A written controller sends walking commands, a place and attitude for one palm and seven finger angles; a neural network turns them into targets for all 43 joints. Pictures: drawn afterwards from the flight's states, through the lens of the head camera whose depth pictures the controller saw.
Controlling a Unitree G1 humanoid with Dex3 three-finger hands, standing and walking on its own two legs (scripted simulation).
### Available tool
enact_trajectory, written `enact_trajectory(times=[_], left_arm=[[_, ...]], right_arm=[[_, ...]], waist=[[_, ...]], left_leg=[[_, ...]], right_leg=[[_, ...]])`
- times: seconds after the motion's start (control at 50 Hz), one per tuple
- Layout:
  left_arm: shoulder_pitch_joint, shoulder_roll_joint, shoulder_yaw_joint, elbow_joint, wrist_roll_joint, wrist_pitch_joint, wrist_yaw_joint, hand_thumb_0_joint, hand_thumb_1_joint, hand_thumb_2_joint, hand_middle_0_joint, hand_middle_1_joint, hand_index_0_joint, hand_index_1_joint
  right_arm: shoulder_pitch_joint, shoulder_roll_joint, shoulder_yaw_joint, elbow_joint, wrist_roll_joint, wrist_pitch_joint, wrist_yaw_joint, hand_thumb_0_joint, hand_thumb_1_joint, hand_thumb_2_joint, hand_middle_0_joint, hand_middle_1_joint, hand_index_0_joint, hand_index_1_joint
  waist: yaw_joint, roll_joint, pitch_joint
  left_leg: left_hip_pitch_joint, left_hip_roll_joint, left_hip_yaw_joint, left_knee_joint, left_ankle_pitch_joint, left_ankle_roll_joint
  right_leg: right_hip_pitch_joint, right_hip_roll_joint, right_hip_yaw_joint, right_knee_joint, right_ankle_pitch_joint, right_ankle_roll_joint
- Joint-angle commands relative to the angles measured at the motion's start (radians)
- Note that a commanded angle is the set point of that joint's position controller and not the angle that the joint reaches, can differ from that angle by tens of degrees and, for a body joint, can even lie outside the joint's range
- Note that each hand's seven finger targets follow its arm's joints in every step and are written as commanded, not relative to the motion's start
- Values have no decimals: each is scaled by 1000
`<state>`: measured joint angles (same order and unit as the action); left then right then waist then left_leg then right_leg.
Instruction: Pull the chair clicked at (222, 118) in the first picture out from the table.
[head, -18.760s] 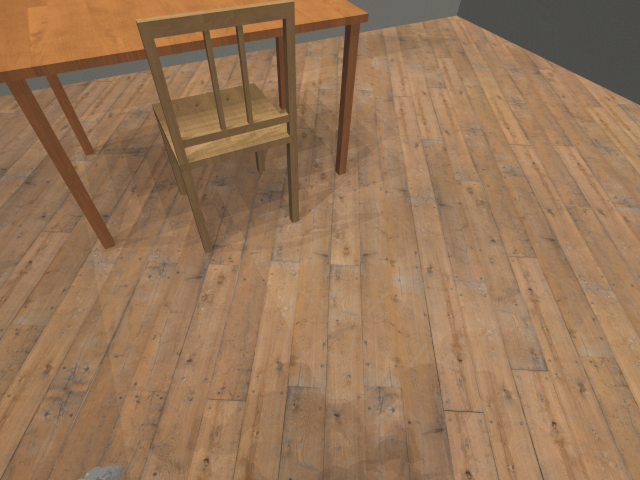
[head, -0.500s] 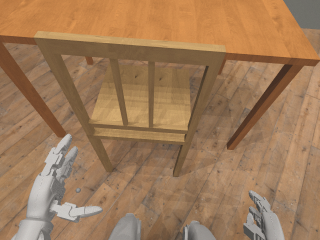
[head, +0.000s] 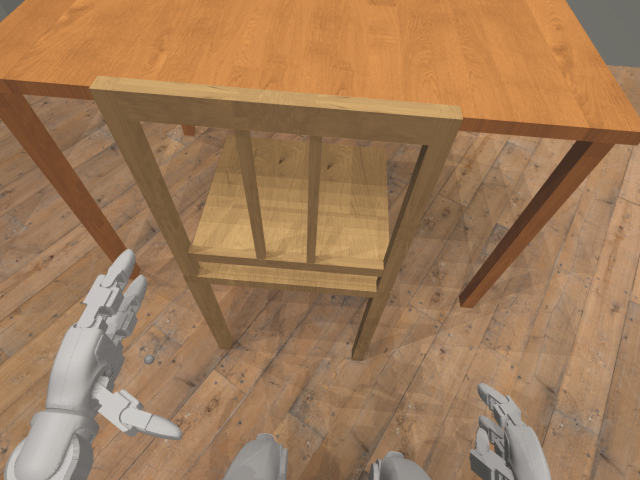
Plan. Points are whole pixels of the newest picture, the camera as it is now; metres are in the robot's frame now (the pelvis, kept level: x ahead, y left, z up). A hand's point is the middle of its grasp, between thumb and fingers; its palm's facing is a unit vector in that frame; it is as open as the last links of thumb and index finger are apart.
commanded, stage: raise the hand toward the chair's back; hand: left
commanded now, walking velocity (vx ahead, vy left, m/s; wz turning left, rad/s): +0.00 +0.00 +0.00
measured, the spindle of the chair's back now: (253, 202) +0.50 +0.14 +0.00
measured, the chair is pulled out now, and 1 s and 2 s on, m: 0.00 0.00 0.00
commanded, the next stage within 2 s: aim the fingers beside a spindle in 0.50 s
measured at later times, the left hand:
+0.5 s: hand (162, 356) +0.24 +0.19 +0.05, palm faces +0.00 -1.00 -0.06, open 16.9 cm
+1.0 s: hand (191, 332) +0.28 +0.17 +0.03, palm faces -0.03 -1.00 -0.04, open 16.9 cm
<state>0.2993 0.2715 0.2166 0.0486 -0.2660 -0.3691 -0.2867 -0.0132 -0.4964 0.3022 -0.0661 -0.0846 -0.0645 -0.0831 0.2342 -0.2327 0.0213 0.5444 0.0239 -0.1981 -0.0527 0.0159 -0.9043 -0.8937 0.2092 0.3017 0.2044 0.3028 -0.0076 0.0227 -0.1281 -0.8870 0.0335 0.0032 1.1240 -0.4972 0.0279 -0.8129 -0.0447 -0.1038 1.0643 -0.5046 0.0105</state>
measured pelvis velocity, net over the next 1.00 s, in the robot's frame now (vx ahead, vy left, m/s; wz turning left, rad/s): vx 0.00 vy -0.02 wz -0.01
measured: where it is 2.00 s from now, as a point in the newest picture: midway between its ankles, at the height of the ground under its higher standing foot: outside the picture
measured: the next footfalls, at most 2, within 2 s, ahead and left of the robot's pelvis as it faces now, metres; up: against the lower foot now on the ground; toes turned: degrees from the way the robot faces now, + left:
none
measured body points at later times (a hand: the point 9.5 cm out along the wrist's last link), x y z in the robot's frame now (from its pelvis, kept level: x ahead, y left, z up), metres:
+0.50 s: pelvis +0.00 -0.01 +0.00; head +0.07 +0.00 +0.45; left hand +0.24 +0.25 +0.05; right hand +0.17 -0.26 -0.08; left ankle +0.03 +0.10 -0.66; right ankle +0.01 -0.13 -0.66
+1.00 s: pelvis +0.00 -0.02 -0.01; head +0.08 -0.01 +0.44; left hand +0.27 +0.23 +0.04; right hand +0.16 -0.27 -0.09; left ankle +0.03 +0.10 -0.66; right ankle +0.01 -0.13 -0.66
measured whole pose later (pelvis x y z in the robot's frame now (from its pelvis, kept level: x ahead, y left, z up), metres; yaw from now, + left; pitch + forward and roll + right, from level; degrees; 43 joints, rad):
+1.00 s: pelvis +0.00 -0.02 -0.01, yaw +0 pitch +17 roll -2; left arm 0.15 0.25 0.20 0.19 -0.26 -0.40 -0.27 -0.01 -0.50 0.30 -0.07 -0.08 -0.06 -0.08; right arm 0.23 -0.25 0.01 0.57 0.02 -0.20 -0.05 0.02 -0.91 -0.89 0.21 0.30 0.20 0.30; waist -0.03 0.02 -0.13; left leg -0.93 0.04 0.01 1.14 -0.50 0.01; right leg -0.87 -0.04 -0.10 1.11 -0.52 -0.01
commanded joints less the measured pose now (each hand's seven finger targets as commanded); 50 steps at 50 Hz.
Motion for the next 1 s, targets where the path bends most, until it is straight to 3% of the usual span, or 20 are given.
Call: enact_trajectory(times=[0.0,0.06,0.2,0.22,0.24,0.3,0.36,0.46,0.52,0.56,0.62,0.68,0.72,0.76,0.82,0.86,0.9,0.98], left_arm=[[-69,125,75,-176,-25,-68,-5,0,-500,300,-60,-80,-60,-80],[-60,131,80,-179,-28,-72,-4,0,-500,300,-60,-80,-60,-80],[-61,131,83,-171,-25,-94,5,0,-500,300,-60,-80,-60,-80],[-58,146,98,-159,-22,-95,11,0,-500,300,-60,-80,-60,-80],[-63,136,88,-173,-22,-102,11,0,-500,300,-60,-80,-60,-80],[-67,134,85,-181,-23,-111,11,0,-500,300,-60,-80,-60,-80],[-70,128,81,-151,-26,-105,3,0,-500,300,-60,-80,-60,-80],[-84,132,80,-152,-32,-102,-11,0,-500,300,-60,-80,-60,-80],[-82,146,94,-148,-32,-103,-11,0,-500,300,-60,-80,-60,-80],[-85,129,79,-153,-35,-105,-15,0,-500,300,-60,-80,-60,-80],[-139,135,77,-118,-29,-108,-12,0,-500,300,-60,-80,-60,-80],[-203,113,43,-115,-24,-116,-18,0,-500,300,-60,-80,-60,-80],[-185,146,77,-91,-25,-115,-15,0,-500,300,-60,-80,-60,-80],[-212,117,48,-88,-23,-111,-17,0,-500,300,-60,-80,-60,-80],[-228,132,64,-70,-18,-104,-5,0,-500,300,-60,-80,-60,-80],[-228,113,47,-81,-12,-104,5,0,-500,300,-60,-80,-60,-80],[-214,126,72,-58,-15,-101,17,0,-500,300,-60,-80,-60,-80],[-278,113,52,-30,-3,-110,29,0,-500,300,-60,-80,-60,-80]], right_arm=[[-28,-156,-73,-141,9,-60,-19,0,-900,-900,200,300,200,300],[-24,-156,-76,-141,10,-64,-16,0,-900,-900,200,300,200,300],[-25,-156,-81,-138,9,-67,-13,0,-900,-900,200,300,200,300],[-23,-155,-81,-134,8,-64,-13,0,-900,-900,200,300,200,300],[-24,-155,-81,-134,8,-65,-11,0,-900,-900,200,300,200,300],[-23,-152,-81,-135,6,-66,-11,0,-900,-900,200,300,200,300],[-27,-154,-81,-130,8,-63,-13,0,-900,-900,200,300,200,300],[-29,-150,-76,-130,9,-64,-15,0,-900,-900,200,300,200,300],[-32,-150,-77,-128,9,-63,-18,0,-900,-900,200,300,200,300],[-35,-147,-76,-128,10,-66,-17,0,-900,-900,200,300,200,300],[-32,-150,-73,-116,8,-66,-21,0,-900,-900,200,300,200,300],[-27,-154,-71,-113,5,-73,-20,0,-900,-900,200,300,200,300],[-25,-156,-75,-110,4,-73,-21,0,-900,-900,200,300,200,300],[-29,-155,-71,-117,5,-70,-17,0,-900,-900,200,300,200,300],[-22,-157,-74,-114,3,-66,-17,0,-900,-900,200,300,200,300],[-23,-156,-74,-120,1,-63,-12,0,-900,-900,200,300,200,300],[-22,-155,-76,-118,0,-56,-9,0,-900,-900,200,300,200,300],[-21,-158,-76,-114,-1,-45,-5,0,-900,-900,200,300,200,300]], waist=[[-5,45,-217],[-3,43,-238],[-2,48,-214],[-2,28,-213],[-2,55,-224],[-3,62,-234],[-10,23,-215],[-10,36,-218],[-9,8,-232],[-13,30,-224],[-28,0,-200],[-34,31,-218],[-20,14,-237],[-22,34,-239],[-18,12,-259],[-14,39,-277],[-9,11,-281],[-21,16,-262]], left_leg=[[240,-17,-66,-208,254,-25],[247,-20,-59,-206,276,-22],[234,-21,-52,-206,259,-21],[225,-20,-52,-205,261,-19],[233,-22,-47,-201,266,-19],[237,-22,-44,-196,274,-18],[210,-23,-42,-190,249,-14],[202,-28,-33,-184,238,-10],[194,-28,-34,-179,241,-7],[202,-27,-31,-176,242,-8],[172,-26,-32,-163,219,-5],[178,-27,-34,-153,210,-7],[168,-26,-32,-146,226,-5],[169,-28,-31,-149,227,-6],[167,-25,-33,-145,242,-6],[183,-26,-32,-147,267,-9],[163,-27,-28,-141,260,-9],[137,-27,-26,-127,241,-9]], right_leg=[[75,48,11,-148,172,-37],[93,46,15,-153,198,-35],[88,45,20,-156,186,-36],[94,47,21,-156,188,-35],[95,44,24,-154,197,-35],[96,43,27,-153,206,-35],[98,44,32,-159,200,-32],[115,42,44,-170,199,-31],[128,43,48,-170,203,-29],[118,41,49,-172,206,-29],[98,42,53,-169,182,-27],[69,38,53,-156,173,-28],[92,39,63,-156,189,-30],[83,37,57,-147,192,-30],[89,38,56,-139,208,-30],[87,35,50,-125,234,-31],[99,36,55,-127,233,-29],[72,35,59,-117,219,-30]])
